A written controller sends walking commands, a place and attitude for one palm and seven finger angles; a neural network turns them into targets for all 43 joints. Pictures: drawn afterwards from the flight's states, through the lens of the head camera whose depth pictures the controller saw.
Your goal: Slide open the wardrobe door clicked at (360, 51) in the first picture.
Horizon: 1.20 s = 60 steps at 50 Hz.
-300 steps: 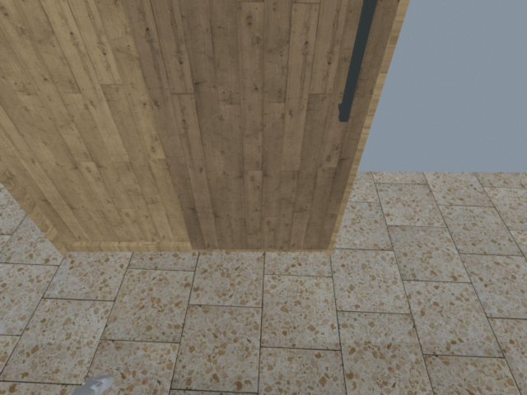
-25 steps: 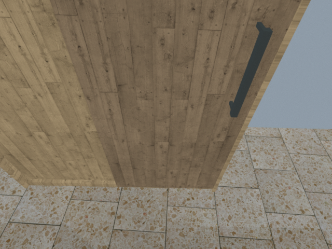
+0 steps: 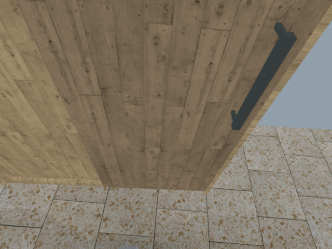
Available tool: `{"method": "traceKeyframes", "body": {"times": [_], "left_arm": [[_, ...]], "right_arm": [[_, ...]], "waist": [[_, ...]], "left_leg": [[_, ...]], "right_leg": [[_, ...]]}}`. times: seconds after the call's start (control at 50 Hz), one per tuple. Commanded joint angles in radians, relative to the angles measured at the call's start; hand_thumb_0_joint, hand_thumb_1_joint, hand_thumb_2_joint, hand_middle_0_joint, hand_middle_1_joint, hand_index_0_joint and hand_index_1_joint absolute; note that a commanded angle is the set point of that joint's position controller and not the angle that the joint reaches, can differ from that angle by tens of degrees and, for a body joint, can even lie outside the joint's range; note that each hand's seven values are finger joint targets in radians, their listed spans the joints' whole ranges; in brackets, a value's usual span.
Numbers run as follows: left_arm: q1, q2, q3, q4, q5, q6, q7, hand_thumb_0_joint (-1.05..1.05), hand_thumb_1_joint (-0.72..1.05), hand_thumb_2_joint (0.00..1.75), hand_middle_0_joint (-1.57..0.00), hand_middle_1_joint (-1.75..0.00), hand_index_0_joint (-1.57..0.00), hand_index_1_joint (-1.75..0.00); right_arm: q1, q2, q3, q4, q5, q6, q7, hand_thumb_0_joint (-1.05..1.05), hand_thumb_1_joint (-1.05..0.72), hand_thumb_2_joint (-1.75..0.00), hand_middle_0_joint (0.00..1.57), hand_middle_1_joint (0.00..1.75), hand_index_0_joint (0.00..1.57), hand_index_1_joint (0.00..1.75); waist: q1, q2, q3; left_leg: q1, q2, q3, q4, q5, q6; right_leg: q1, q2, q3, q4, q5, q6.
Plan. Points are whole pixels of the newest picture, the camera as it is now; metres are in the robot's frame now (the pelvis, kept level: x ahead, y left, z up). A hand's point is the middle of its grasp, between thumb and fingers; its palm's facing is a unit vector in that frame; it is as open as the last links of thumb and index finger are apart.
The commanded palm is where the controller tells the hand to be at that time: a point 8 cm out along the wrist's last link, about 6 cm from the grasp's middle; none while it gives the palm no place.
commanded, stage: come to a stop and stand still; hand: right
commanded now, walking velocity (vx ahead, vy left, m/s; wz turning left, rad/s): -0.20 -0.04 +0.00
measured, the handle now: (253, 85) +0.48 -0.17 +0.15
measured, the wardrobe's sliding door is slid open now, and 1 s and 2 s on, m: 0.00 0.00 0.00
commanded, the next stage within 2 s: none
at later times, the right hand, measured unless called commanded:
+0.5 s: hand out of the picture +0.01 -0.24 -0.18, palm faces +0.08 +0.97 -0.22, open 7.3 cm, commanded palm none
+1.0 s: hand out of the picture -0.08 -0.26 -0.16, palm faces +0.10 +0.97 -0.21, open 7.4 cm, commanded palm none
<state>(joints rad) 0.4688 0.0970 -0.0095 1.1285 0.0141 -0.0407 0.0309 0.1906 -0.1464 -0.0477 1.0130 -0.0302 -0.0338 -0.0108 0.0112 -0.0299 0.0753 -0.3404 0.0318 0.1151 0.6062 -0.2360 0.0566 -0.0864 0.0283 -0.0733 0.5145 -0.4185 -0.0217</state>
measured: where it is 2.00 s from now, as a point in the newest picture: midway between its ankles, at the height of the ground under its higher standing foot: outside the picture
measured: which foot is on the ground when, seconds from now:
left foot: down 0.00-1.00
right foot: down 0.00-0.00, up 0.02-0.38, down 0.40-1.00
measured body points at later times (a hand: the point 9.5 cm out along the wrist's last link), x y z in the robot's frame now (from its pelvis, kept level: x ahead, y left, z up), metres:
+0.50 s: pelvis +0.00 -0.05 +0.00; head -0.01 -0.06 +0.45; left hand +0.10 +0.20 -0.13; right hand +0.01 -0.29 -0.16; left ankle +0.03 +0.08 -0.73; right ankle +0.02 -0.14 -0.73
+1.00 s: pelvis -0.05 -0.09 +0.01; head -0.06 -0.07 +0.46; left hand +0.00 +0.15 -0.15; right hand -0.08 -0.31 -0.14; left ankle +0.03 +0.07 -0.72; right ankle +0.02 -0.14 -0.72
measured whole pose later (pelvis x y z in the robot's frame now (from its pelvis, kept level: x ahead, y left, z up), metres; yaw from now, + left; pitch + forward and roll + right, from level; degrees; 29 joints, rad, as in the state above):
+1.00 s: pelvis -0.05 -0.09 +0.01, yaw -2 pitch -3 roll +1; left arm 0.31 0.20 0.03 0.96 0.02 0.03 0.01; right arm 0.42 -0.14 -0.01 1.00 -0.03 0.03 -0.02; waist -0.01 -0.04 0.00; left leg -0.31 0.02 -0.06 0.55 -0.28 0.01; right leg -0.29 0.06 -0.10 0.50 -0.19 -0.10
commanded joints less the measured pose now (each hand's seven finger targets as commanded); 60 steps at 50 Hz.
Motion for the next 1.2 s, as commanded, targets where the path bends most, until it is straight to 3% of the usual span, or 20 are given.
{"method": "traceKeyframes", "body": {"times": [0.0, 0.02, 0.06, 0.08, 0.12, 0.24, 0.32, 0.34, 0.36, 0.38, 0.4, 0.42, 0.46, 0.48, 0.52, 0.56, 0.6, 0.7, 0.88, 1.18], "left_arm": [[0.029, 0.087, 0.033, -0.068, -0.015, 0.003, 0.019, 0.00, 0.90, 0.90, -0.20, -0.30, -0.20, -0.30], [-0.016, 0.071, 0.037, -0.064, -0.015, 0.019, 0.018, 0.00, 0.90, 0.90, -0.20, -0.30, -0.20, -0.30], [-0.052, 0.055, 0.041, -0.060, -0.015, 0.043, 0.009, 0.00, 0.90, 0.90, -0.20, -0.30, -0.20, -0.30], [-0.052, 0.039, 0.044, -0.055, -0.014, 0.050, 0.003, 0.00, 0.90, 0.90, -0.20, -0.30, -0.20, -0.30], [-0.070, 0.032, 0.048, -0.065, -0.007, 0.066, -0.006, 0.00, 0.90, 0.90, -0.20, -0.30, -0.20, -0.30], [-0.196, 0.085, 0.063, -0.138, 0.000, 0.073, -0.013, 0.00, 0.90, 0.90, -0.20, -0.30, -0.20, -0.30], [-0.168, 0.101, 0.062, -0.147, -0.004, 0.058, -0.013, 0.00, 0.90, 0.90, -0.20, -0.30, -0.20, -0.30], [-0.143, 0.114, 0.062, -0.136, -0.003, 0.051, -0.012, 0.00, 0.90, 0.90, -0.20, -0.30, -0.20, -0.30], [-0.221, 0.220, 0.082, -0.216, -0.011, 0.044, -0.013, 0.00, 0.90, 0.90, -0.20, -0.30, -0.20, -0.30], [-0.226, 0.197, 0.070, -0.258, -0.009, 0.037, -0.013, 0.00, 0.90, 0.90, -0.20, -0.30, -0.20, -0.30], [-0.221, 0.188, 0.071, -0.262, 0.006, 0.034, -0.005, 0.00, 0.90, 0.90, -0.20, -0.30, -0.20, -0.30], [-0.220, 0.200, 0.070, -0.270, 0.007, 0.041, -0.001, 0.00, 0.90, 0.90, -0.20, -0.30, -0.20, -0.30], [-0.251, 0.220, 0.069, -0.297, 0.000, 0.048, -0.002, 0.00, 0.90, 0.90, -0.20, -0.30, -0.20, -0.30], [-0.259, 0.224, 0.066, -0.310, 0.004, 0.046, -0.003, 0.00, 0.90, 0.90, -0.20, -0.30, -0.20, -0.30], [-0.270, 0.227, 0.066, -0.327, 0.007, 0.047, -0.009, 0.00, 0.90, 0.90, -0.20, -0.30, -0.20, -0.30], [-0.265, 0.237, 0.069, -0.334, 0.009, 0.051, -0.015, 0.00, 0.90, 0.90, -0.20, -0.30, -0.20, -0.30], [-0.252, 0.233, 0.068, -0.332, 0.009, 0.047, -0.016, 0.00, 0.90, 0.90, -0.20, -0.30, -0.20, -0.30], [-0.242, 0.232, 0.076, -0.326, 0.010, 0.048, -0.018, 0.00, 0.90, 0.90, -0.20, -0.30, -0.20, -0.30], [-0.193, 0.217, 0.067, -0.262, 0.007, 0.048, -0.021, 0.00, 0.90, 0.90, -0.20, -0.30, -0.20, -0.30], [-0.148, 0.189, 0.057, -0.174, 0.001, 0.035, -0.012, 0.00, 0.90, 0.90, -0.20, -0.30, -0.20, -0.30]], "right_arm": [[0.282, -0.184, -0.021, 0.035, 0.015, -0.017, -0.033, 0.00, -0.90, -0.90, 0.20, 0.30, 0.20, 0.30], [0.226, -0.162, -0.019, 0.028, 0.012, -0.014, -0.038, 0.00, -0.90, -0.90, 0.20, 0.30, 0.20, 0.30], [0.132, -0.119, -0.003, -0.002, 0.008, -0.003, -0.043, 0.00, -0.90, -0.90, 0.20, 0.30, 0.20, 0.30], [0.108, -0.124, -0.007, -0.011, 0.006, 0.001, -0.044, 0.00, -0.90, -0.90, 0.20, 0.30, 0.20, 0.30], [0.102, -0.134, -0.018, -0.029, 0.004, 0.009, -0.042, 0.00, -0.90, -0.90, 0.20, 0.30, 0.20, 0.30], [0.100, -0.190, -0.040, -0.056, -0.004, 0.028, -0.033, 0.00, -0.90, -0.90, 0.20, 0.30, 0.20, 0.30], [0.071, -0.194, -0.038, -0.067, 0.001, 0.038, -0.028, 0.00, -0.90, -0.90, 0.20, 0.30, 0.20, 0.30], [0.065, -0.178, -0.035, -0.068, 0.005, 0.042, -0.026, 0.00, -0.90, -0.90, 0.20, 0.30, 0.20, 0.30], [0.134, -0.178, -0.009, -0.060, 0.017, 0.022, -0.065, 0.00, -0.90, -0.90, 0.20, 0.30, 0.20, 0.30], [0.098, -0.198, -0.008, -0.081, 0.017, 0.020, -0.063, 0.00, -0.90, -0.90, 0.20, 0.30, 0.20, 0.30], [0.126, -0.159, -0.010, -0.092, 0.014, 0.028, -0.059, 0.00, -0.90, -0.90, 0.20, 0.30, 0.20, 0.30], [0.129, -0.149, -0.006, -0.090, 0.009, 0.031, -0.057, 0.00, -0.90, -0.90, 0.20, 0.30, 0.20, 0.30], [0.108, -0.138, 0.007, -0.085, 0.003, 0.053, -0.045, 0.00, -0.90, -0.90, 0.20, 0.30, 0.20, 0.30], [0.116, -0.126, 0.010, -0.089, 0.001, 0.058, -0.038, 0.00, -0.90, -0.90, 0.20, 0.30, 0.20, 0.30], [0.144, -0.114, 0.016, -0.084, -0.001, 0.063, -0.028, 0.00, -0.90, -0.90, 0.20, 0.30, 0.20, 0.30], [0.169, -0.115, 0.016, -0.090, -0.005, 0.065, -0.024, 0.00, -0.90, -0.90, 0.20, 0.30, 0.20, 0.30], [0.186, -0.120, 0.015, -0.095, -0.005, 0.061, -0.022, 0.00, -0.90, -0.90, 0.20, 0.30, 0.20, 0.30], [0.234, -0.109, 0.012, -0.102, -0.005, 0.057, -0.022, 0.00, -0.90, -0.90, 0.20, 0.30, 0.20, 0.30], [0.249, -0.115, 0.016, -0.084, -0.001, 0.040, -0.023, 0.00, -0.90, -0.90, 0.20, 0.30, 0.20, 0.30], [0.267, -0.082, 0.024, -0.024, 0.002, 0.027, -0.022, 0.00, -0.90, -0.90, 0.20, 0.30, 0.20, 0.30]], "waist": [[-0.072, 0.215, -0.155], [-0.067, 0.273, -0.097], [-0.031, 0.203, -0.023], [-0.019, 0.145, -0.026], [-0.014, 0.153, -0.048], [-0.041, 0.175, -0.075], [-0.004, 0.188, -0.101], [0.011, 0.151, -0.104], [0.001, -0.137, -0.250], [0.021, -0.183, -0.249], [-0.003, -0.232, -0.256], [-0.008, -0.183, -0.224], [-0.016, -0.156, -0.067], [-0.025, -0.166, -0.002], [-0.032, -0.055, 0.074], [-0.036, 0.008, 0.094], [-0.036, -0.030, 0.054], [-0.043, 0.028, -0.032], [-0.022, 0.030, 0.017], [-0.010, 0.035, 0.015]], "left_leg": [[0.410, 0.440, -0.377, -0.161, 1.033, 0.235], [0.312, 0.402, -0.352, -0.165, 1.012, 0.230], [0.171, 0.331, -0.232, -0.202, 0.852, 0.185], [0.159, 0.304, -0.184, -0.202, 0.835, 0.164], [0.102, 0.278, -0.150, -0.216, 0.712, 0.146], [0.141, 0.281, -0.199, -0.207, 0.599, 0.154], [0.074, 0.227, -0.177, -0.156, 0.369, 0.096], [0.031, 0.193, -0.162, -0.113, 0.276, 0.062], [0.156, 0.194, -0.235, -0.107, 0.432, 0.035], [0.174, 0.186, -0.183, -0.056, 0.402, 0.028], [0.147, 0.146, -0.138, -0.017, 0.291, 0.014], [0.117, 0.105, -0.090, -0.018, 0.176, 0.007], [0.069, 0.031, -0.046, -0.021, -0.107, -0.023], [0.069, 0.019, -0.048, -0.016, -0.135, -0.025], [0.077, 0.020, -0.052, -0.021, -0.110, -0.025], [0.081, 0.013, -0.066, -0.029, -0.107, -0.026], [0.083, 0.009, -0.072, -0.022, -0.105, -0.026], [0.096, 0.000, -0.091, -0.011, -0.107, -0.026], [0.008, 0.006, -0.198, -0.137, -0.191, -0.006], [-0.026, 0.006, -0.253, -0.188, -0.203, -0.007]], "right_leg": [[-0.336, -0.041, 0.079, 0.432, -0.222, 0.027], [-0.341, -0.057, 0.088, 0.494, -0.208, 0.030], [-0.326, -0.076, 0.091, 0.495, -0.139, 0.037], [-0.318, -0.065, 0.068, 0.466, -0.111, 0.044], [-0.282, -0.057, 0.036, 0.428, -0.038, 0.056], [-0.298, -0.043, 0.022, 0.326, -0.005, 0.072], [-0.121, -0.030, 0.001, 0.057, 0.155, 0.059], [-0.034, -0.048, 0.004, -0.052, 0.247, 0.050], [-0.050, -0.102, -0.016, 0.040, 0.239, 0.050], [-0.097, -0.129, 0.047, 0.035, 0.408, 0.033], [-0.076, -0.181, 0.086, 0.035, 0.540, -0.002], [-0.091, -0.209, 0.114, 0.042, 0.629, -0.027], [-0.215, -0.221, 0.181, -0.077, 0.485, -0.060], [-0.282, -0.218, 0.191, -0.135, 0.354, -0.065], [-0.395, -0.202, 0.213, -0.226, -0.032, -0.061], [-0.448, -0.187, 0.227, -0.274, -0.222, -0.054], [-0.415, -0.181, 0.235, -0.290, -0.228, -0.054], [-0.374, -0.187, 0.244, -0.279, -0.218, -0.065], [-0.316, -0.134, 0.220, -0.263, -0.187, -0.039], [-0.256, -0.124, 0.214, -0.253, -0.147, -0.031]]}}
